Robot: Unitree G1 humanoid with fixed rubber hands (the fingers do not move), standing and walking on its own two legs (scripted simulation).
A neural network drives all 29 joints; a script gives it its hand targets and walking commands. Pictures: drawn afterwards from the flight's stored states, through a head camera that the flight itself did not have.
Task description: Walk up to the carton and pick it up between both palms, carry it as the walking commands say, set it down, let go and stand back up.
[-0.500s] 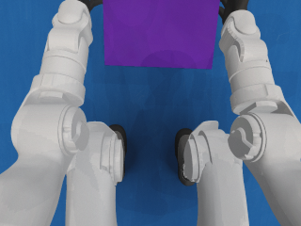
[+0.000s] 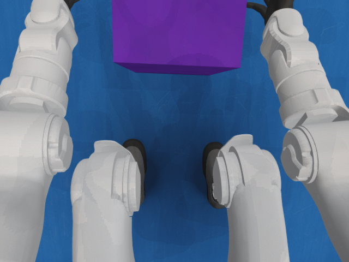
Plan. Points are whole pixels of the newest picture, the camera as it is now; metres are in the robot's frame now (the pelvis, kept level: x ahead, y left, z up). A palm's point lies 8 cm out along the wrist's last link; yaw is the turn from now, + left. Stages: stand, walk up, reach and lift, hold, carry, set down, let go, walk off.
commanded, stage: set down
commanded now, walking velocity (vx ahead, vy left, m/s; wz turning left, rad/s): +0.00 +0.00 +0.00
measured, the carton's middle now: (176, 17) +0.55 +0.00 -0.24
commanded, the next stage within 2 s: let go in 1.32 s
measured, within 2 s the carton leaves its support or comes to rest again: neither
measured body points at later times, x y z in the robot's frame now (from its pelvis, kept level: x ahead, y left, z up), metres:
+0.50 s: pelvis +0.01 +0.00 +0.08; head +0.35 +0.02 +0.38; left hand +0.57 +0.20 -0.04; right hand +0.56 -0.17 -0.03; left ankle +0.12 +0.13 -0.33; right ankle +0.11 -0.12 -0.33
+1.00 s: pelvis +0.03 +0.00 +0.21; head +0.34 +0.02 +0.54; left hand +0.57 +0.22 +0.11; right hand +0.56 -0.18 +0.12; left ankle +0.12 +0.13 -0.33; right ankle +0.11 -0.12 -0.33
